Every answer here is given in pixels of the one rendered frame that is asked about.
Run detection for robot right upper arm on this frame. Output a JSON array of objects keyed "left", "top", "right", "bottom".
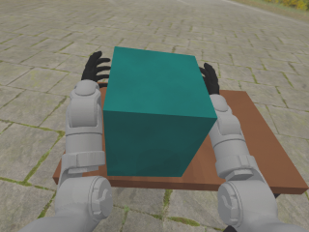
[{"left": 217, "top": 180, "right": 309, "bottom": 232}]

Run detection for right robot forearm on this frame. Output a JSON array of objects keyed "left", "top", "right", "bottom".
[{"left": 209, "top": 94, "right": 278, "bottom": 215}]

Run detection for left robot hand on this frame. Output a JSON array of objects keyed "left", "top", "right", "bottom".
[{"left": 81, "top": 51, "right": 111, "bottom": 89}]

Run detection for left robot forearm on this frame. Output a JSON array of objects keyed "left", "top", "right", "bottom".
[{"left": 54, "top": 79, "right": 105, "bottom": 213}]

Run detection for right robot hand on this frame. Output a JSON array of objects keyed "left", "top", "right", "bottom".
[{"left": 199, "top": 63, "right": 220, "bottom": 95}]

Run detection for table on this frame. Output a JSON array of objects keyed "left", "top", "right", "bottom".
[{"left": 52, "top": 81, "right": 309, "bottom": 232}]

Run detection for robot left upper arm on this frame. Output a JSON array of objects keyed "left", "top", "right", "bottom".
[{"left": 17, "top": 175, "right": 113, "bottom": 232}]

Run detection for carton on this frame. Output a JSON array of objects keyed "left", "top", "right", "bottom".
[{"left": 102, "top": 46, "right": 217, "bottom": 177}]

